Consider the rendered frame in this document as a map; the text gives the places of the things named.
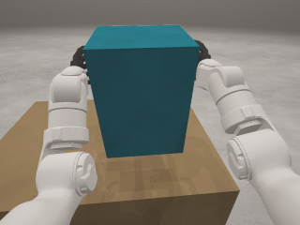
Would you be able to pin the robot right hand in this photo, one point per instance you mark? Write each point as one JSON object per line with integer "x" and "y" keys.
{"x": 203, "y": 54}

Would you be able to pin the pedestal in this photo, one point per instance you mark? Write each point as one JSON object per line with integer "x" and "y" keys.
{"x": 189, "y": 188}

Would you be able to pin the right robot upper arm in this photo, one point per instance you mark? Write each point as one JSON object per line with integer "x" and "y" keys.
{"x": 262, "y": 158}

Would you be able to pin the left robot upper arm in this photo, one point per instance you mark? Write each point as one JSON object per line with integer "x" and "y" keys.
{"x": 62, "y": 182}

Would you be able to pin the robot left forearm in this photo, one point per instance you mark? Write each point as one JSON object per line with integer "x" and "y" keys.
{"x": 67, "y": 110}

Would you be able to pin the robot right forearm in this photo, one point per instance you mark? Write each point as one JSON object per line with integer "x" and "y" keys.
{"x": 240, "y": 114}

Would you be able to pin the robot left hand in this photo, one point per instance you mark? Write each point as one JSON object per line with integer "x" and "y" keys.
{"x": 78, "y": 59}

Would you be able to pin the carton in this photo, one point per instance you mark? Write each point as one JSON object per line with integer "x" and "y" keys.
{"x": 142, "y": 79}

